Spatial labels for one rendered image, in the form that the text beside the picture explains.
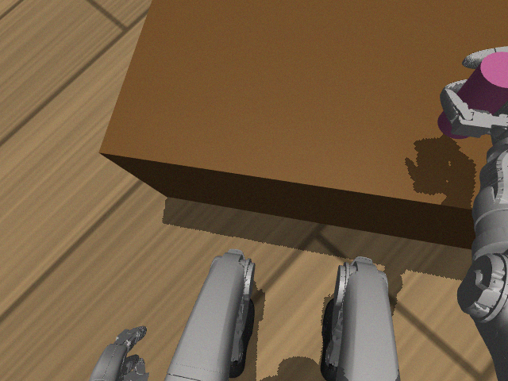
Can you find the can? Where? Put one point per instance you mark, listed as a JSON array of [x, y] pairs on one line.
[[485, 89]]

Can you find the right robot hand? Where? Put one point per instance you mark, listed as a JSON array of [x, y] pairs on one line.
[[471, 122]]

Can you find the left robot hand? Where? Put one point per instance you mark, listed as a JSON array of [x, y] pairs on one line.
[[114, 365]]

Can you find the left robot foot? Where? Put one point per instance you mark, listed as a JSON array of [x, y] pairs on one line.
[[237, 367]]

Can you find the right robot arm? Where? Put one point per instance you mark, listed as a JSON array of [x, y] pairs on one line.
[[484, 291]]

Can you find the right robot foot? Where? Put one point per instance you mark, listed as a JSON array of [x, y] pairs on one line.
[[328, 371]]

